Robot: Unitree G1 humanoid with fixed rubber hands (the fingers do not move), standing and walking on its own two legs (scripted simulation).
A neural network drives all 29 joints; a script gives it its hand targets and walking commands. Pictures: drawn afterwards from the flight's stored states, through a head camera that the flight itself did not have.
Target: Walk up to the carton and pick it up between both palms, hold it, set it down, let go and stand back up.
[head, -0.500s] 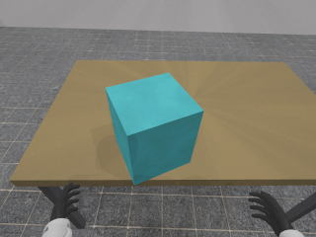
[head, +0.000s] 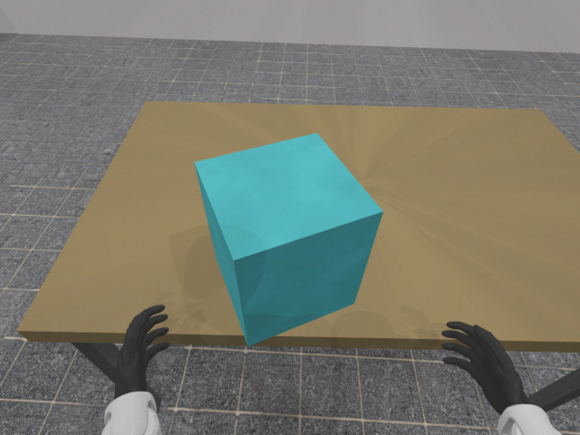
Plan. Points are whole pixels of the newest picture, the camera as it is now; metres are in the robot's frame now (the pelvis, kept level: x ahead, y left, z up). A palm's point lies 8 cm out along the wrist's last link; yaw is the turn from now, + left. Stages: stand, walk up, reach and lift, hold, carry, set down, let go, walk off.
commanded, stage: reach and lift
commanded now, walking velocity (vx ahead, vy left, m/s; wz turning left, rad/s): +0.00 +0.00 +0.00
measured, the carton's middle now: (282, 240) +0.43 +0.04 +0.01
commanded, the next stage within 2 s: none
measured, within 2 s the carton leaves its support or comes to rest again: neither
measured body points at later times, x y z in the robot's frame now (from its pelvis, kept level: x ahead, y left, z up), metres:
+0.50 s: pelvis +0.00 +0.00 +0.00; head +0.00 -0.01 +0.45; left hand +0.22 +0.21 +0.04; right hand +0.28 -0.24 +0.02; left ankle +0.02 +0.14 -0.74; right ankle +0.02 -0.13 -0.74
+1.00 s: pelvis +0.00 +0.00 +0.00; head +0.01 +0.00 +0.45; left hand +0.25 +0.23 +0.10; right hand +0.34 -0.20 +0.08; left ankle +0.02 +0.14 -0.74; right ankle +0.02 -0.13 -0.74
